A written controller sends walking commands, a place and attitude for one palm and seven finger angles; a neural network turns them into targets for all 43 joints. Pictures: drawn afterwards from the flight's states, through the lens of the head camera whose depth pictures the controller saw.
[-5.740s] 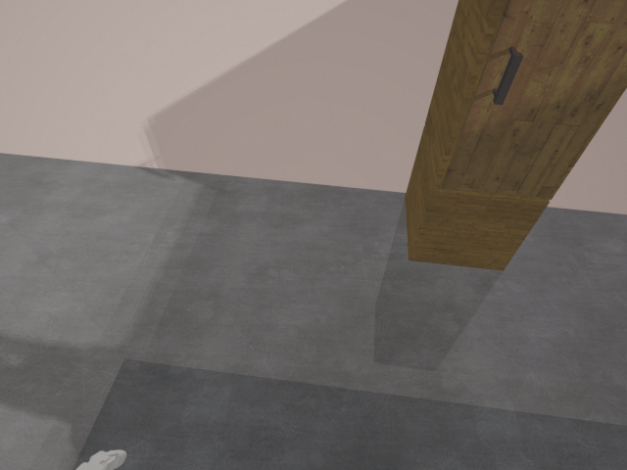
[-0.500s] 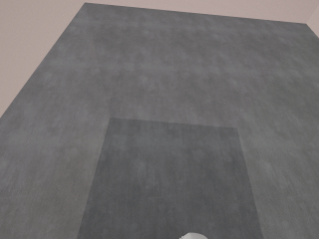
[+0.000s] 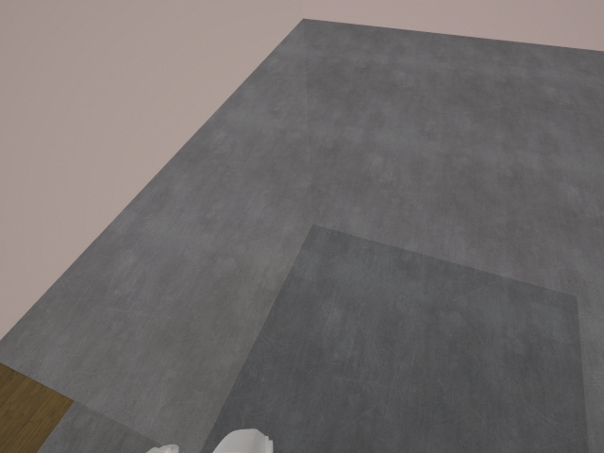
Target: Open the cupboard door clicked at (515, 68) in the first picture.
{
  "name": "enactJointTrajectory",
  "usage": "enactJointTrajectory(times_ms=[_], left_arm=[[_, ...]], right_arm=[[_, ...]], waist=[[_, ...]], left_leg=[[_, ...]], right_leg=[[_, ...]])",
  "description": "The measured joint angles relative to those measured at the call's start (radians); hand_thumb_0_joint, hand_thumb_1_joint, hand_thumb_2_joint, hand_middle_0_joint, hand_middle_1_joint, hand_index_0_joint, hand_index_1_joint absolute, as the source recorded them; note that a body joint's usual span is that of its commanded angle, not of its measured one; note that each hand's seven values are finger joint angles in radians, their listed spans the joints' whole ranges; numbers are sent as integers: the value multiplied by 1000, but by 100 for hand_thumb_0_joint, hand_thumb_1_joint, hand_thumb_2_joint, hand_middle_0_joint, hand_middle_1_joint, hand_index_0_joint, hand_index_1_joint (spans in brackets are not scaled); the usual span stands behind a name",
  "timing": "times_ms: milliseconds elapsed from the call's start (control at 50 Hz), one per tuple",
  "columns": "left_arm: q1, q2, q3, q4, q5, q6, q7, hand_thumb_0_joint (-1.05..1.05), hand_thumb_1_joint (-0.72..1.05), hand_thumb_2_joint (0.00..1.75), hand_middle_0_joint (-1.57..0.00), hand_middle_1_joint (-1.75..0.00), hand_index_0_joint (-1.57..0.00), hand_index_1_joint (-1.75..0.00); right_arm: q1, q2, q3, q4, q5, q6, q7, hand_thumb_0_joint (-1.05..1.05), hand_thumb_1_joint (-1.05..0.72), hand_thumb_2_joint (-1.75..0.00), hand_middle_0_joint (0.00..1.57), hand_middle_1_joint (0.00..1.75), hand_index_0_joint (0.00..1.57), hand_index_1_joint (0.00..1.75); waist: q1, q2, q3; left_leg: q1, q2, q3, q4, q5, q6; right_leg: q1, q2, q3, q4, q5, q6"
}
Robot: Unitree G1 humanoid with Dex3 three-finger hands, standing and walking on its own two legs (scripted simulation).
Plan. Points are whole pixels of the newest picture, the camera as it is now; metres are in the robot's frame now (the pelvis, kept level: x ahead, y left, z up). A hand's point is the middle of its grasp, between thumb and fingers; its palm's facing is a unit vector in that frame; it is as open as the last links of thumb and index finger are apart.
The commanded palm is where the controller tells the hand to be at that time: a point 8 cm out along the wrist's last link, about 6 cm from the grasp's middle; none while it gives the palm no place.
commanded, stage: turn to face it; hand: left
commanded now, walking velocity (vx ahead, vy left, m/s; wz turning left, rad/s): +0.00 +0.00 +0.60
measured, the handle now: out of the picture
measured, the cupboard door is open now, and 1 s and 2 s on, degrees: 0 0 0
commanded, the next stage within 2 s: take the last steps up to it in 1.84 s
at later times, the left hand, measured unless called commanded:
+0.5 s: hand out of the picture +0.00 +0.28 -0.17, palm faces +0.32 -0.91 -0.26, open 7.4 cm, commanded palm none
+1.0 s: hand out of the picture -0.06 +0.21 -0.15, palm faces +0.56 -0.79 -0.26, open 7.4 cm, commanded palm none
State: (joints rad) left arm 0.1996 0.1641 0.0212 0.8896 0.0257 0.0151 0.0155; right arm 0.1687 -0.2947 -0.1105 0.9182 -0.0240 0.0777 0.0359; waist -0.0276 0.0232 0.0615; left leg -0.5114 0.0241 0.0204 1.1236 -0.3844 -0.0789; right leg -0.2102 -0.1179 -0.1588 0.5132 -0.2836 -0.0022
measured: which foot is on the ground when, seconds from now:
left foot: up 0.00-0.20, down 0.22-0.68, up 0.70-1.00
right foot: down 0.00-0.22, up 0.24-0.66, down 0.68-1.00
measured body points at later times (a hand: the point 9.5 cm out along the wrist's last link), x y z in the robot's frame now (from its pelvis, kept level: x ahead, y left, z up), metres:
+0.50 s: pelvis -0.02 +0.04 +0.00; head +0.02 +0.07 +0.45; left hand -0.02 +0.33 -0.15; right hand +0.14 -0.18 -0.13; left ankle -0.04 +0.13 -0.74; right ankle +0.02 -0.12 -0.67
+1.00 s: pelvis -0.02 +0.00 +0.00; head +0.02 +0.01 +0.45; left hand -0.09 +0.25 -0.13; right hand +0.19 -0.19 -0.15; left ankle -0.12 +0.12 -0.68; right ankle +0.04 -0.10 -0.74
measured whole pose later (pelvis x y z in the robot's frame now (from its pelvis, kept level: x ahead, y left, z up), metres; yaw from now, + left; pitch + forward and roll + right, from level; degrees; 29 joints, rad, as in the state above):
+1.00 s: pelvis -0.02 +0.00 +0.00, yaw +36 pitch -1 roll +2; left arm 0.20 0.18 0.02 0.88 0.03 0.02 0.01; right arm 0.19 -0.28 -0.10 0.95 -0.02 0.09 0.04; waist -0.03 0.01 0.09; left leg -0.44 0.04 0.03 0.99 -0.42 -0.09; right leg -0.19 -0.14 -0.20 0.51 -0.29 0.01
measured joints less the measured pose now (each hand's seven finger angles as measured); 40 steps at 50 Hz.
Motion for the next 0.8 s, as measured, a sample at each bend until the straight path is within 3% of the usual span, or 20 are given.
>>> enactJointTrajectory(times_ms=[80, 160, 200, 220, 240, 280, 340, 400, 500, 620, 680, 720, 760, 800], left_arm=[[12, 12, 1, 2, 4, -4, -2, 0, 91, 89, -21, -30, -21, -30], [26, 44, 13, 11, 6, 2, -6, 0, 91, 89, -21, -30, -21, -30], [38, 65, 23, 18, 3, 9, -7, 0, 91, 89, -21, -30, -21, -30], [47, 76, 29, 20, -2, 14, -9, 0, 91, 89, -21, -30, -21, -30], [46, 91, 37, 26, -5, 25, -9, 0, 91, 89, -21, -30, -21, -30], [41, 113, 48, 40, -5, 50, -4, 0, 91, 89, -21, -30, -20, -30], [24, 127, 59, 52, -7, 60, -6, 1, 91, 89, -20, -30, -20, -30], [6, 127, 60, 38, -9, 52, -12, 1, 91, 90, -20, -30, -20, -30], [-27, 109, 55, 14, -11, 44, -10, 1, 91, 90, -20, -30, -20, -30], [-75, 73, 40, -17, -19, 36, -5, 1, 91, 90, -20, -30, -20, -30], [-83, 56, 28, -39, -23, 17, -4, 0, 91, 90, -20, -30, -20, -30], [-85, 34, 17, -45, -15, 1, -1, 0, 91, 90, -20, -30, -20, -30], [-73, 20, 6, -50, -13, -5, -1, 0, 91, 89, -20, -30, -20, -30], [-56, 9, 2, -47, -11, -2, 1, 0, 91, 89, -21, -30, -20, -30]], right_arm=[[-23, 7, 11, 2, 3, 7, 2, 0, -91, -90, 20, 30, 20, 29], [-52, 21, 26, -9, 8, -1, 3, 0, -91, -90, 20, 30, 20, 29], [-59, 27, 34, -23, 9, -13, 4, 0, -91, -90, 20, 30, 20, 30], [-60, 28, 37, -31, 8, -23, 5, 0, -91, -90, 20, 30, 20, 30], [-66, 37, 40, -36, 7, -33, 4, 0, -91, -90, 20, 30, 20, 30], [-66, 52, 48, -40, 7, -50, -1, 0, -91, -90, 20, 30, 20, 30], [-46, 69, 57, -39, 5, -55, -15, 0, -91, -90, 20, 30, 20, 30], [-26, 77, 63, -28, 5, -52, -20, 0, -91, -90, 20, 30, 20, 30], [8, 84, 60, -11, 4, -47, -20, 0, -91, -90, 20, 30, 21, 30], [44, 76, 44, 4, -1, -36, -21, 0, -91, -90, 20, 30, 21, 30], [62, 66, 34, 9, 3, -28, -21, 0, -91, -90, 20, 30, 21, 30], [67, 48, 21, 13, 8, -22, -21, 0, -91, -90, 20, 30, 20, 30], [72, 38, 12, 22, 3, -10, -19, 0, -91, -90, 20, 30, 20, 30], [71, 28, 5, 27, 0, -2, -13, 0, -91, -90, 20, 30, 20, 30]], waist=[[19, -22, 15], [42, -42, 30], [47, -51, 30], [47, -54, 25], [50, -70, 29], [53, -80, 34], [46, -72, 31], [42, -62, 30], [23, -44, 20], [-11, -14, 14], [-19, 1, 3], [-23, 34, 6], [-23, 36, 2], [-22, 33, 0]], left_leg=[[71, 18, 27, -152, -37, -6], [156, 17, 63, -330, -52, 9], [216, 11, 83, -468, 17, 21], [237, 9, 82, -528, 86, 47], [225, -4, 81, -513, 89, 77], [212, -11, 69, -486, 54, 111], [227, -18, 34, -529, 67, 117], [248, -33, 4, -589, 109, 123], [258, -58, -45, -639, 146, 125], [231, -81, -110, -619, 153, 106], [197, -99, -146, -571, 138, 85], [150, -96, -155, -455, 44, 67], [85, -100, -118, -251, -64, 50], [36, -82, -78, -77, -52, 35]], right_leg=[[1, -29, -52, 6, -4, 7], [-20, -59, -98, 49, -22, 25], [-38, -77, -121, 95, -44, 42], [-62, -88, -124, 141, -61, 51], [-96, -94, -89, 219, -138, 67], [-173, -61, 3, 402, -242, 82], [-249, -17, 76, 564, -198, 94], [-278, 0, 113, 583, -133, 102], [-262, 23, 150, 497, -115, 109], [-178, 69, 159, 297, -144, 96], [-83, 90, 149, 87, -45, 82], [-63, 99, 115, 57, -11, 9], [-49, 79, 88, 58, -23, -11], [-23, 62, 67, 31, -18, -11]])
